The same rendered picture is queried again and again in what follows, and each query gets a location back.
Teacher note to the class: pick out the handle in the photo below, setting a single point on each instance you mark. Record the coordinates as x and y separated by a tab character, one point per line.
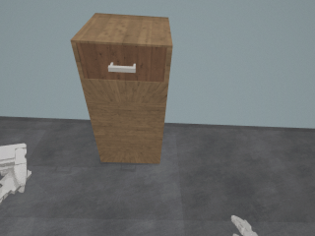
122	69

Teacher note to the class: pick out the left robot hand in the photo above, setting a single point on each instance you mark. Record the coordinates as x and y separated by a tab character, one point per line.
14	166

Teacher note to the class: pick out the right robot hand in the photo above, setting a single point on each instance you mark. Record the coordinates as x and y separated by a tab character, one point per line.
243	226

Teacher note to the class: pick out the cabinet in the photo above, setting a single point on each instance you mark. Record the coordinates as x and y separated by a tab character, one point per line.
127	116

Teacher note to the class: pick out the drawer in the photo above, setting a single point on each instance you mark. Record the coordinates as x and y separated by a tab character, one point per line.
150	61

